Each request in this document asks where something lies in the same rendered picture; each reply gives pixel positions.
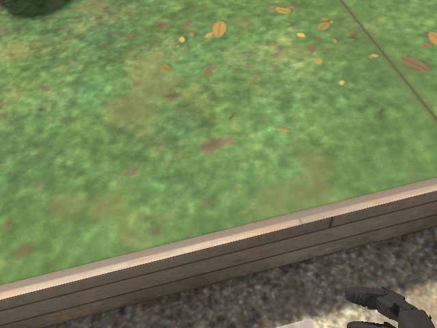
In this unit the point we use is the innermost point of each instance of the right robot hand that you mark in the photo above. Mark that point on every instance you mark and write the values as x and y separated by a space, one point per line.
390 304

